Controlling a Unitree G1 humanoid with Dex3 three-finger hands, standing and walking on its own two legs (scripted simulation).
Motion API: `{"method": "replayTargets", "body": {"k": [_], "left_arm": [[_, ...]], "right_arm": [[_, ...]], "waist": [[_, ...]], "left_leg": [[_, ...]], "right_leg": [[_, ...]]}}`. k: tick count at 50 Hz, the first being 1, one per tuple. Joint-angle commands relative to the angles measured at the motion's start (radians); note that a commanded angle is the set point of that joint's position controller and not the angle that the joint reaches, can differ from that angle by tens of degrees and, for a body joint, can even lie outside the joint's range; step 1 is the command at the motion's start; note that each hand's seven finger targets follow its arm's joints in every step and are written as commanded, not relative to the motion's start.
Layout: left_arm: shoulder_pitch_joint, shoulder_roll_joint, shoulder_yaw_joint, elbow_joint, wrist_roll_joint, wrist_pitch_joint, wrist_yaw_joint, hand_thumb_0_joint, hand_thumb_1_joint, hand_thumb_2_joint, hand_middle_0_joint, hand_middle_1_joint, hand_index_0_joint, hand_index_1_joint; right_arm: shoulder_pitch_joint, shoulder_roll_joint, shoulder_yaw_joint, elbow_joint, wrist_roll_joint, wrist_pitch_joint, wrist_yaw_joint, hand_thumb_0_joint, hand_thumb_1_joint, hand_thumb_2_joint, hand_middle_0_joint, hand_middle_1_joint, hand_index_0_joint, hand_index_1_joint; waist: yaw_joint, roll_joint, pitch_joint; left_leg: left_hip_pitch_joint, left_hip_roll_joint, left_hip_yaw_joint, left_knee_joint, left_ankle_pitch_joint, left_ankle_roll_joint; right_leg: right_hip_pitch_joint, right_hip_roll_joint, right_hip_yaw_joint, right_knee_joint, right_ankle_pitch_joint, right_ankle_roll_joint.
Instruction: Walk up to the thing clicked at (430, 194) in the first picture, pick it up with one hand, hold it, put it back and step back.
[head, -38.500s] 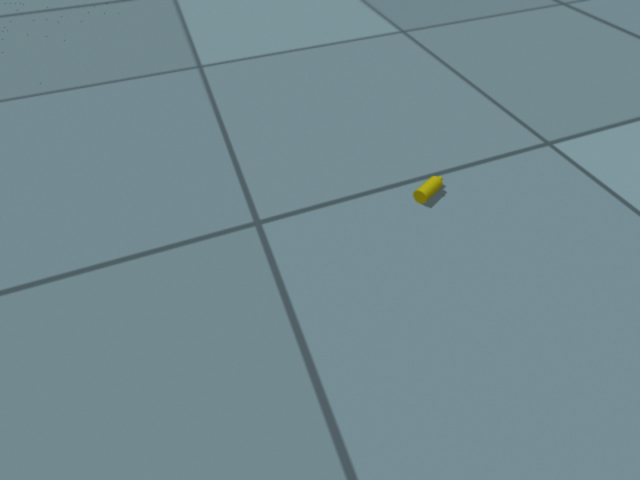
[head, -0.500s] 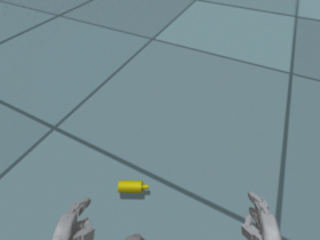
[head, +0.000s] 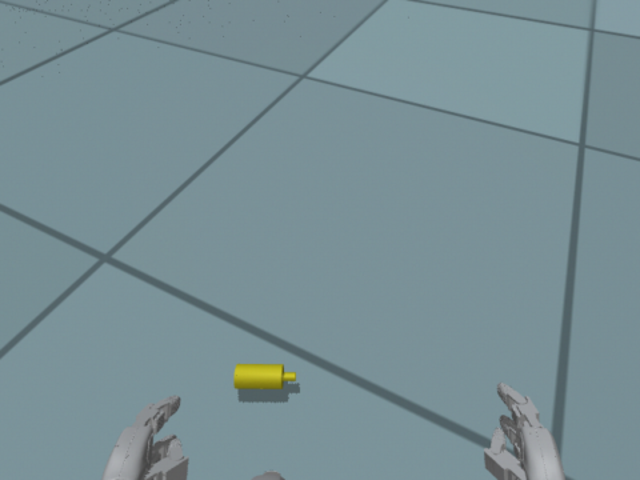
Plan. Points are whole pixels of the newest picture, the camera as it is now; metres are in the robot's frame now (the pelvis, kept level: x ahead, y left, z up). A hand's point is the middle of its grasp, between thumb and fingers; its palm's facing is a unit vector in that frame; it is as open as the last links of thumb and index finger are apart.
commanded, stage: home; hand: left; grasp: from above
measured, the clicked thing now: (266, 376) +0.50 +0.18 -0.68
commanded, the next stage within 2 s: stand in 0.30 s
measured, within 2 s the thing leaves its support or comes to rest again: neither
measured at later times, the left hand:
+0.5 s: hand (173, 471) +0.16 +0.20 -0.08, palm faces +0.01 -0.95 -0.31, open 7.4 cm
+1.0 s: hand out of the picture +0.02 +0.24 -0.11, palm faces +0.05 -0.95 -0.32, open 7.4 cm
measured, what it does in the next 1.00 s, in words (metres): rises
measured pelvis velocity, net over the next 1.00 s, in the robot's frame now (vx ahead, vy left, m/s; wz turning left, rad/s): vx -0.01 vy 0.01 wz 0.01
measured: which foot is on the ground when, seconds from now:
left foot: down 0.00-1.00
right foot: down 0.00-1.00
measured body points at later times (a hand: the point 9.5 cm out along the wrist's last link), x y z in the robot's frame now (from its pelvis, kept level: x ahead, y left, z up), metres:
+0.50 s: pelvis -0.01 +0.00 +0.01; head +0.02 +0.01 +0.46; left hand +0.16 +0.25 -0.05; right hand +0.15 -0.25 -0.08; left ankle +0.01 +0.12 -0.68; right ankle -0.01 -0.14 -0.68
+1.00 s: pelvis -0.01 +0.01 +0.06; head -0.01 +0.01 +0.51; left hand +0.02 +0.29 -0.08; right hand +0.06 -0.26 -0.08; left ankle +0.01 +0.12 -0.68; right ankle -0.01 -0.14 -0.68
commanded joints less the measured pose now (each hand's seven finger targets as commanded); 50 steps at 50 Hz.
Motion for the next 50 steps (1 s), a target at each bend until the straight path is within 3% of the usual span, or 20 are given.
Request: {"method": "replayTargets", "body": {"k": [1, 8, 10, 13, 15, 19, 20, 21, 22, 24, 27, 29, 31, 32, 36, 39, 42, 45, 47, 50], "left_arm": [[-0.034, 0.103, 0.049, -0.202, 0.006, -0.050, 0.004, 0.000, 0.900, 0.899, -0.199, -0.298, -0.199, -0.298], [0.016, 0.112, 0.070, -0.176, 0.004, -0.048, 0.008, 0.000, 0.900, 0.899, -0.199, -0.298, -0.199, -0.298], [-0.012, 0.103, 0.053, -0.190, 0.006, -0.054, 0.006, 0.000, 0.900, 0.899, -0.198, -0.298, -0.199, -0.297], [-0.006, 0.107, 0.067, -0.183, 0.003, -0.053, 0.009, 0.000, 0.900, 0.899, -0.198, -0.298, -0.199, -0.297], [-0.014, 0.099, 0.045, -0.196, 0.006, -0.055, 0.007, 0.000, 0.900, 0.899, -0.198, -0.297, -0.199, -0.297], [-0.013, 0.114, 0.065, -0.196, 0.001, -0.050, 0.006, 0.000, 0.900, 0.899, -0.198, -0.297, -0.199, -0.297], [-0.304, 0.194, 0.060, 0.155, 0.121, -0.257, 0.048, 0.000, 0.900, 0.899, -0.199, -0.298, -0.199, -0.297], [-0.203, 0.207, 0.082, 0.336, 0.129, -0.323, 0.044, 0.000, 0.899, 0.900, -0.200, -0.300, -0.200, -0.300], [-0.197, 0.218, 0.073, 0.373, 0.123, -0.358, 0.036, 0.000, 0.899, 0.900, -0.200, -0.300, -0.200, -0.300], [-0.236, 0.223, 0.059, 0.461, 0.125, -0.398, 0.027, 0.000, 0.899, 0.900, -0.200, -0.300, -0.200, -0.300], [-0.277, 0.209, 0.063, 0.595, 0.101, -0.408, 0.024, 0.000, 0.899, 0.900, -0.200, -0.300, -0.200, -0.300], [-0.321, 0.213, 0.065, 0.670, 0.101, -0.424, 0.027, 0.000, 0.899, 0.900, -0.200, -0.300, -0.200, -0.300], [-0.322, 0.203, 0.062, 0.742, 0.101, -0.436, 0.026, 0.000, 0.899, 0.900, -0.200, -0.300, -0.200, -0.300], [-0.322, 0.205, 0.063, 0.778, 0.104, -0.440, 0.026, 0.000, 0.899, 0.900, -0.200, -0.300, -0.200, -0.300], [-0.321, 0.203, 0.060, 0.891, 0.098, -0.457, 0.021, 0.000, 0.899, 0.900, -0.200, -0.300, -0.200, -0.300], [-0.317, 0.207, 0.055, 0.966, 0.092, -0.462, 0.019, 0.000, 0.899, 0.900, -0.200, -0.300, -0.200, -0.300], [-0.324, 0.225, 0.053, 1.027, 0.091, -0.469, 0.023, 0.000, 0.899, 0.900, -0.200, -0.300, -0.200, -0.300], [-0.323, 0.227, 0.048, 1.078, 0.084, -0.465, 0.024, 0.000, 0.899, 0.900, -0.200, -0.300, -0.200, -0.300], [-0.327, 0.228, 0.044, 1.109, 0.085, -0.461, 0.023, 0.000, 0.899, 0.900, -0.200, -0.300, -0.200, -0.300], [-0.326, 0.234, 0.042, 1.143, 0.089, -0.465, 0.021, 0.000, 0.899, 0.900, -0.200, -0.300, -0.200, -0.300]], "right_arm": [[-0.062, -0.124, -0.056, -0.161, -0.003, -0.057, -0.014, 0.000, -0.901, -0.899, 0.200, 0.299, 0.200, 0.299], [-0.053, -0.126, -0.061, -0.159, -0.003, -0.054, -0.015, 0.000, -0.901, -0.900, 0.200, 0.299, 0.200, 0.299], [-0.059, -0.126, -0.060, -0.164, -0.002, -0.049, -0.013, 0.000, -0.900, -0.900, 0.200, 0.299, 0.200, 0.299], [-0.058, -0.124, -0.061, -0.162, -0.002, -0.048, -0.013, 0.000, -0.900, -0.900, 0.200, 0.299, 0.200, 0.299], [-0.064, -0.121, -0.056, -0.170, -0.003, -0.049, -0.012, 0.000, -0.900, -0.900, 0.200, 0.300, 0.200, 0.300], [-0.056, -0.126, -0.059, -0.166, -0.001, -0.048, -0.011, 0.000, -0.900, -0.900, 0.200, 0.300, 0.200, 0.300], [-0.129, -0.227, -0.090, 0.085, -0.125, 0.052, 0.048, 0.000, -0.900, -0.900, 0.200, 0.300, 0.200, 0.300], [-0.131, -0.238, -0.108, 0.090, -0.122, 0.089, 0.075, 0.000, -0.900, -0.900, 0.200, 0.300, 0.200, 0.300], [-0.119, -0.245, -0.112, 0.065, -0.128, 0.108, 0.091, 0.000, -0.900, -0.900, 0.200, 0.300, 0.200, 0.300], [-0.112, -0.230, -0.112, 0.121, -0.090, 0.118, 0.124, 0.000, -0.900, -0.900, 0.200, 0.300, 0.200, 0.300], [-0.144, -0.209, -0.117, 0.169, -0.059, 0.132, 0.154, 0.000, -0.900, -0.900, 0.200, 0.300, 0.200, 0.300], [-0.139, -0.204, -0.118, 0.208, -0.062, 0.145, 0.158, 0.000, -0.900, -0.900, 0.200, 0.300, 0.200, 0.300], [-0.153, -0.219, -0.122, 0.240, -0.067, 0.153, 0.157, 0.000, -0.900, -0.900, 0.200, 0.300, 0.200, 0.300], [-0.163, -0.216, -0.123, 0.252, -0.068, 0.160, 0.158, 0.000, -0.900, -0.900, 0.200, 0.300, 0.200, 0.300], [-0.160, -0.223, -0.121, 0.309, -0.063, 0.168, 0.154, 0.000, -0.900, -0.900, 0.200, 0.300, 0.200, 0.300], [-0.146, -0.232, -0.119, 0.357, -0.057, 0.176, 0.148, 0.000, -0.900, -0.900, 0.200, 0.300, 0.200, 0.300], [-0.142, -0.230, -0.118, 0.395, -0.049, 0.184, 0.143, 0.000, -0.900, -0.900, 0.200, 0.300, 0.200, 0.300], [-0.135, -0.244, -0.118, 0.432, -0.045, 0.188, 0.139, 0.000, -0.900, -0.900, 0.200, 0.300, 0.200, 0.300], [-0.143, -0.245, -0.115, 0.448, -0.042, 0.192, 0.140, 0.000, -0.900, -0.900, 0.200, 0.300, 0.200, 0.300], [-0.150, -0.248, -0.116, 0.469, -0.040, 0.199, 0.141, 0.000, -0.900, -0.900, 0.200, 0.300, 0.200, 0.300]], "waist": [[-0.006, 0.009, -0.082], [-0.001, 0.002, -0.114], [-0.007, -0.006, -0.098], [0.000, -0.003, -0.105], [0.000, 0.017, -0.083], [-0.001, 0.009, -0.095], [0.083, -0.053, 0.152], [0.075, -0.107, 0.047], [0.054, -0.099, 0.044], [0.058, -0.043, 0.001], [0.076, -0.072, 0.005], [0.061, -0.084, 0.027], [0.067, -0.027, 0.063], [0.069, -0.032, 0.095], [0.069, -0.013, 0.109], [0.063, -0.017, 0.145], [0.056, -0.057, 0.139], [0.056, -0.018, 0.141], [0.054, -0.009, 0.182], [0.057, -0.029, 0.198]], "left_leg": [[0.134, -0.024, 0.019, -0.158, 0.255, 0.023], [0.145, -0.026, 0.019, -0.143, 0.305, 0.023], [0.143, -0.024, 0.018, -0.147, 0.294, 0.023], [0.134, -0.024, 0.013, -0.153, 0.277, 0.021], [0.127, -0.024, 0.012, -0.161, 0.251, 0.020], [0.132, -0.026, 0.017, -0.152, 0.269, 0.022], [0.127, 0.008, -0.007, -0.237, 0.439, 0.072], [0.214, -0.007, 0.020, -0.225, 0.463, 0.078], [0.245, -0.005, -0.001, -0.223, 0.432, 0.084], [0.311, -0.005, -0.008, -0.270, 0.440, 0.081], [0.340, -0.007, -0.014, -0.306, 0.407, 0.074], [0.381, -0.003, -0.021, -0.346, 0.347, 0.079], [0.400, 0.014, -0.049, -0.400, 0.309, 0.085], [0.374, 0.014, -0.055, -0.435, 0.237, 0.084], [0.434, 0.033, -0.075, -0.503, 0.314, 0.077], [0.444, 0.040, -0.080, -0.572, 0.299, 0.065], [0.500, 0.035, -0.058, -0.571, 0.411, 0.054], [0.538, 0.048, -0.064, -0.623, 0.405, 0.057], [0.518, 0.054, -0.078, -0.675, 0.310, 0.053], [0.524, 0.052, -0.074, -0.693, 0.278, 0.047]], "right_leg": [[0.019, 0.031, -0.027, -0.140, 0.238, -0.022], [0.041, 0.029, -0.027, -0.132, 0.287, -0.022], [0.031, 0.030, -0.027, -0.135, 0.275, -0.022], [0.034, 0.031, -0.031, -0.134, 0.255, -0.024], [0.022, 0.031, -0.032, -0.135, 0.231, -0.026], [0.032, 0.028, -0.026, -0.137, 0.252, -0.024], [0.208, -0.050, 0.044, -0.186, 0.265, -0.060], [0.238, -0.059, 0.092, -0.205, 0.271, -0.096], [0.198, -0.059, 0.124, -0.231, 0.295, -0.108], [0.285, -0.078, 0.122, -0.202, 0.375, -0.095], [0.317, -0.081, 0.104, -0.267, 0.337, -0.073], [0.293, -0.091, 0.114, -0.302, 0.285, -0.065], [0.295, -0.079, 0.093, -0.328, 0.257, -0.056], [0.302, -0.078, 0.089, -0.358, 0.206, -0.057], [0.363, -0.076, 0.075, -0.405, 0.280, -0.048], [0.413, -0.081, 0.078, -0.463, 0.288, -0.047], [0.460, -0.102, 0.084, -0.513, 0.371, -0.045], [0.489, -0.098, 0.075, -0.543, 0.356, -0.038], [0.488, -0.090, 0.068, -0.560, 0.306, -0.034], [0.497, -0.097, 0.071, -0.595, 0.293, -0.032]]}}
